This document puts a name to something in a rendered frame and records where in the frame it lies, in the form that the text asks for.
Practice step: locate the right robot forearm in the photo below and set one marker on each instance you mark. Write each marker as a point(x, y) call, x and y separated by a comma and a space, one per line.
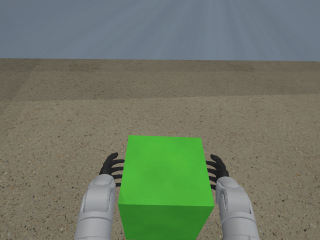
point(236, 212)

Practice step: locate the carton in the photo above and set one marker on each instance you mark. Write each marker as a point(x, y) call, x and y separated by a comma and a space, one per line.
point(165, 191)

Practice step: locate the robot right hand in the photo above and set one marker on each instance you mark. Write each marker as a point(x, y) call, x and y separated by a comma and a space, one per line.
point(219, 172)

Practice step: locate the left robot forearm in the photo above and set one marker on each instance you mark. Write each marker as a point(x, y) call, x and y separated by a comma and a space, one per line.
point(96, 211)

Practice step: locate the robot left hand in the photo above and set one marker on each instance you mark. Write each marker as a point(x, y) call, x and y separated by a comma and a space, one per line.
point(108, 169)

